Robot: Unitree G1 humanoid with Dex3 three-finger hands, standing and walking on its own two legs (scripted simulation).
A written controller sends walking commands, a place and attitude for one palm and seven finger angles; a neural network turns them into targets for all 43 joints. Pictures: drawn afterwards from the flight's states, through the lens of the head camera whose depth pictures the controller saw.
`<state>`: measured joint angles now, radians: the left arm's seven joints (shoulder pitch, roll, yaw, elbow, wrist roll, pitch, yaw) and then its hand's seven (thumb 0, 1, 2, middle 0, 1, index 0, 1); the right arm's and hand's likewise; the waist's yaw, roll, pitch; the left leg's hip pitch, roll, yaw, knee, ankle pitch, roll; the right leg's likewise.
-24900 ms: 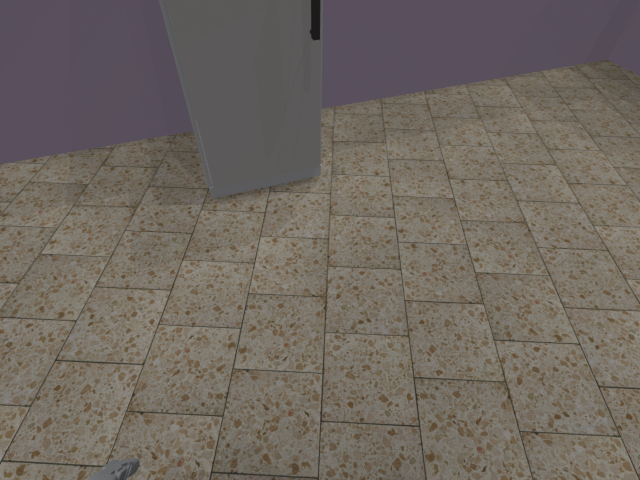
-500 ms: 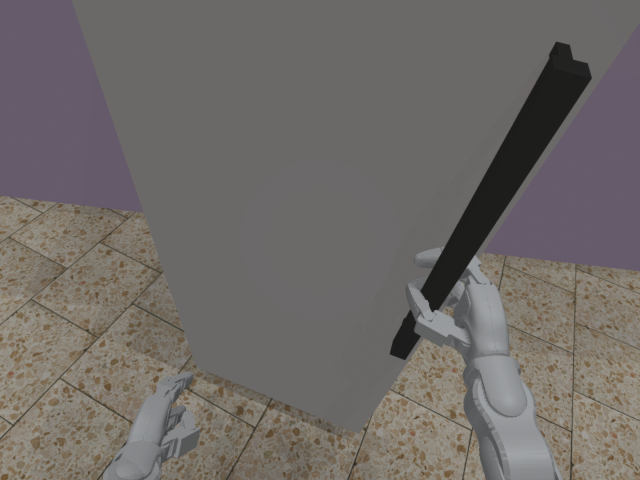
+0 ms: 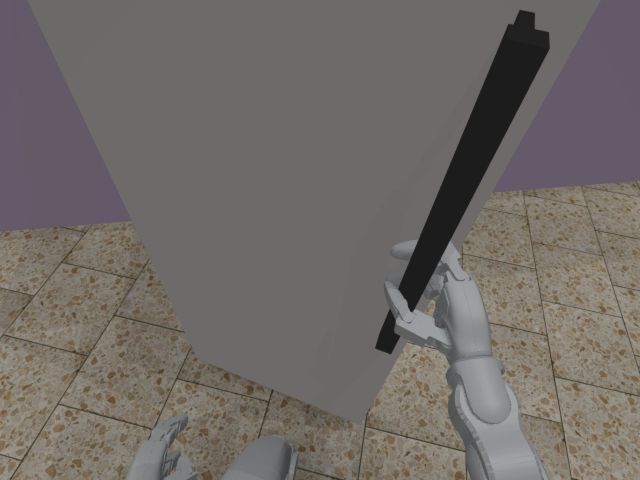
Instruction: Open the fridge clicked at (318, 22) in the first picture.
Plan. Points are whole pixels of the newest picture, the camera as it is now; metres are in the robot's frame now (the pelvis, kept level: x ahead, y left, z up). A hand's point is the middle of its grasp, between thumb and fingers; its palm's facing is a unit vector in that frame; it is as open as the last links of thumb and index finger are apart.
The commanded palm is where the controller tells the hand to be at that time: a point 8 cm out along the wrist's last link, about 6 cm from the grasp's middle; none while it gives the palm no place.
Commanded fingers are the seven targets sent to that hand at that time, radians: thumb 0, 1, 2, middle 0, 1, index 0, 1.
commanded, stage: walk backward, drawing the door open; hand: right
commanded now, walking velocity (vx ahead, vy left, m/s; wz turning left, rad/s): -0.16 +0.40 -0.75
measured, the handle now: (429, 241) +0.35 -0.05 +0.16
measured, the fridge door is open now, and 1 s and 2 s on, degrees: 30 64 76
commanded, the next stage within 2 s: stop walking and hold the door back in 1.20 s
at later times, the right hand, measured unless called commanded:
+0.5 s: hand (329, 397) +0.19 +0.03 +0.09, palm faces +0.25 +0.95 -0.16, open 6.8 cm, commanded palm +0.14 -0.01 +0.09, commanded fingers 0.00 -0.90 -0.90 0.45 1.40 0.45 1.40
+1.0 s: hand out of the picture +0.09 +0.15 +0.09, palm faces +0.77 +0.61 -0.17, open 6.5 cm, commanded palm +0.03 +0.14 +0.09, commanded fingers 0.00 -0.90 -0.90 0.45 1.40 0.45 1.40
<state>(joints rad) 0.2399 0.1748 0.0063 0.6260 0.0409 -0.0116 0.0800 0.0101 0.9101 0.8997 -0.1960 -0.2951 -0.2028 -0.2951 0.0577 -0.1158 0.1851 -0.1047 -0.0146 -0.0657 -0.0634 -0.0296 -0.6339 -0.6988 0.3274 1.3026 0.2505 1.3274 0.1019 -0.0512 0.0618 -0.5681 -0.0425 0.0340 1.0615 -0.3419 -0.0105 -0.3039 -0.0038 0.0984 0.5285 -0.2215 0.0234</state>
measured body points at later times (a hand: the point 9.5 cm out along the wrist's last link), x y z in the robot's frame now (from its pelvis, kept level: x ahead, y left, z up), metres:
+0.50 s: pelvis -0.06 +0.22 -0.02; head +0.00 +0.19 +0.43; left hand +0.20 +0.36 -0.11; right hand +0.17 -0.02 +0.10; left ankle +0.01 +0.28 -0.67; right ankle -0.09 +0.06 -0.73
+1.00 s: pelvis -0.01 +0.46 -0.02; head +0.03 +0.41 +0.42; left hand +0.29 +0.50 -0.11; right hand +0.04 +0.12 +0.10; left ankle +0.09 +0.46 -0.71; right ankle -0.08 +0.37 -0.74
